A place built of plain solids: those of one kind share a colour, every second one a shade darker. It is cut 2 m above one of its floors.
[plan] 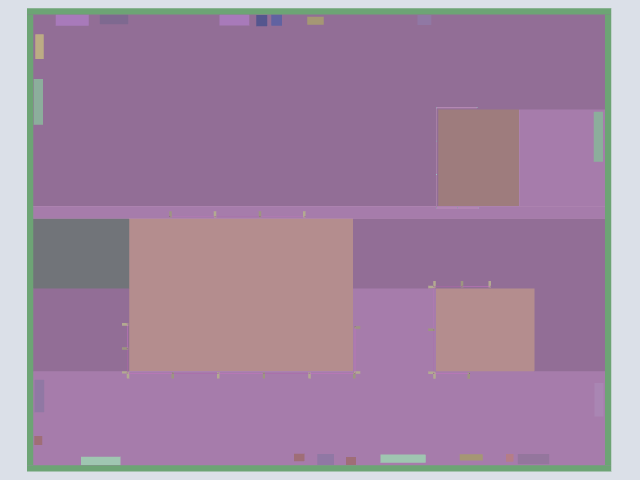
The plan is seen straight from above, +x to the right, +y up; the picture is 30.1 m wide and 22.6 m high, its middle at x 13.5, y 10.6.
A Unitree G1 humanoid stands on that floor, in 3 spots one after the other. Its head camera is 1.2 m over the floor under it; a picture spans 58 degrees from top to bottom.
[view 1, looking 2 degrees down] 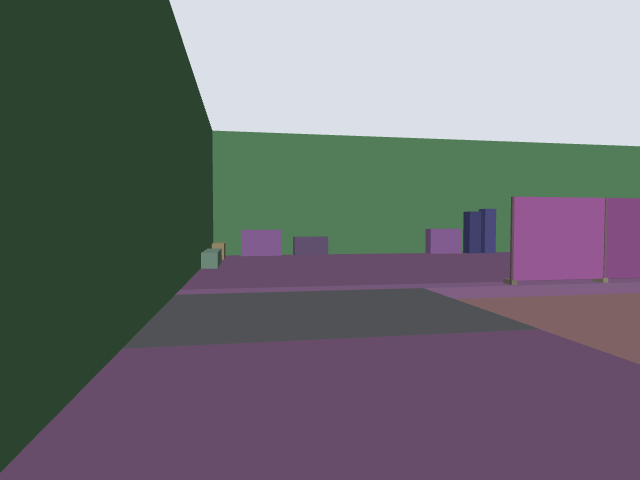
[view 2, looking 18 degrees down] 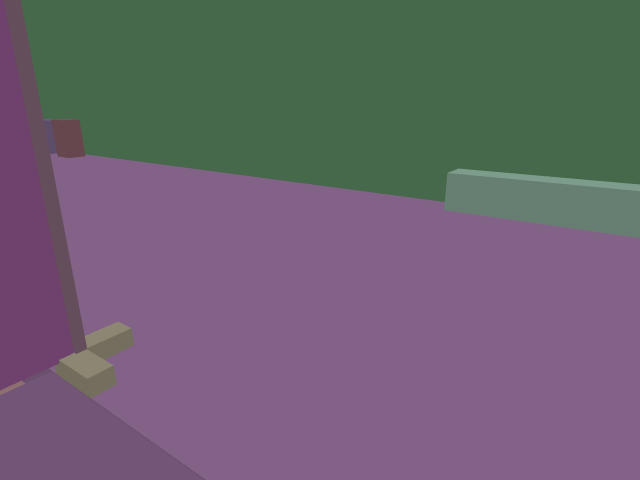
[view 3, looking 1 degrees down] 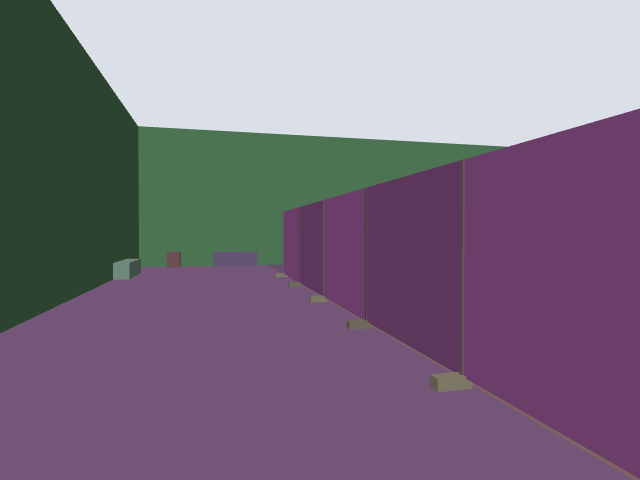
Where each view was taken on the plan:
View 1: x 1.17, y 3.88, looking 80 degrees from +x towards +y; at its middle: blocks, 17.14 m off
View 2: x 2.51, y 5.12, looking -55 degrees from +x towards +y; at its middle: surround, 3.88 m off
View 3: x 15.98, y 2.44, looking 166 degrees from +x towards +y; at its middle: guard_panel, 7.76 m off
